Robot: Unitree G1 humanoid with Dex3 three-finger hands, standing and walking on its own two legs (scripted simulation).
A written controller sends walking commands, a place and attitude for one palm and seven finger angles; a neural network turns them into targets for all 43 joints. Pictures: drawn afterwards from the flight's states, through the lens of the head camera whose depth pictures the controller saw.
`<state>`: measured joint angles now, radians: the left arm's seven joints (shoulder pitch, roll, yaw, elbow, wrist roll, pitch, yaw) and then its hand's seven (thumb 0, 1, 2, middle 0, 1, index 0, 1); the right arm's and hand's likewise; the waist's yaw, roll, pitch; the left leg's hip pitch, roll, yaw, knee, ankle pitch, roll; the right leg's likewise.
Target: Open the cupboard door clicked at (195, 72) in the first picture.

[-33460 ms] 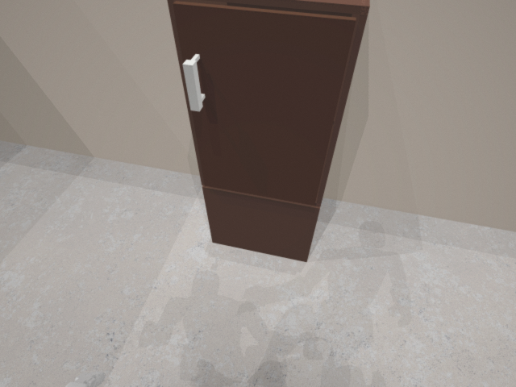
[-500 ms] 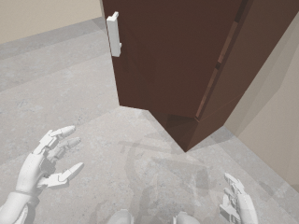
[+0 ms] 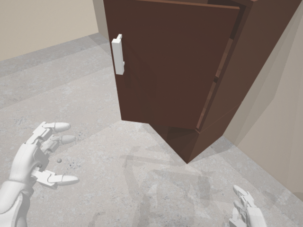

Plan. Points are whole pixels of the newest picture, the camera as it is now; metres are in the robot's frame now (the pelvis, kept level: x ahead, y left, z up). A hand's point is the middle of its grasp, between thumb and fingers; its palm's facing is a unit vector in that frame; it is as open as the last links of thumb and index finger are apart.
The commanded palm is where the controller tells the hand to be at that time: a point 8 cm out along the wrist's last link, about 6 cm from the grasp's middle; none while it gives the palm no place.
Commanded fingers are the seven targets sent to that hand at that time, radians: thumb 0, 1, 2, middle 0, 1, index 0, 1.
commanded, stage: raise the hand with hooked fingers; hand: left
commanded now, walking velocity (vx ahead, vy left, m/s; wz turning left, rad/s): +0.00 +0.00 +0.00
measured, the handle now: (119, 54) +0.64 +0.16 +0.11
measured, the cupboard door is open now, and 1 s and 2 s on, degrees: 44 44 44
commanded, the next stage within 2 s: move the hooked fingers beside the handle in 0.98 s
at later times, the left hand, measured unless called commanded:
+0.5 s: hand (48, 126) +0.30 +0.26 +0.13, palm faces -0.02 -1.00 -0.05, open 14.0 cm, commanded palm +0.27 +0.31 +0.13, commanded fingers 0.00 -0.50 0.30 -0.30 -1.20 -0.30 -1.20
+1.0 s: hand (55, 125) +0.31 +0.25 +0.13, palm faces -0.03 -1.00 -0.03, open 14.0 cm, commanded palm +0.28 +0.30 +0.13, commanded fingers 0.00 -0.50 0.30 -0.30 -1.20 -0.30 -1.20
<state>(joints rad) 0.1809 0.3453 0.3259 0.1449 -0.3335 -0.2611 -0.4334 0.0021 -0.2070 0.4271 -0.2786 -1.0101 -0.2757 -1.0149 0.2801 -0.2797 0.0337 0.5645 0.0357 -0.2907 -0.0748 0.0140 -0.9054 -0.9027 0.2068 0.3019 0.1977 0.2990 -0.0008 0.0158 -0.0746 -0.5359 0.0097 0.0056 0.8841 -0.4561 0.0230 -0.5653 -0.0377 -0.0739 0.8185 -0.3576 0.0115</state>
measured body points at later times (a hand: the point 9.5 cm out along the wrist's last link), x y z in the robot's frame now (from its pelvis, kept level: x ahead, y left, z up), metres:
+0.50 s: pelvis +0.01 -0.01 +0.02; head +0.03 -0.02 +0.47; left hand +0.30 +0.32 +0.13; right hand +0.17 -0.25 -0.06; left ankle +0.00 +0.10 -0.70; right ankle +0.03 -0.13 -0.70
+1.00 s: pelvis +0.02 -0.02 +0.02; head +0.03 -0.03 +0.47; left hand +0.30 +0.30 +0.13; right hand +0.17 -0.26 -0.06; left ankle +0.00 +0.10 -0.70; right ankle +0.03 -0.13 -0.70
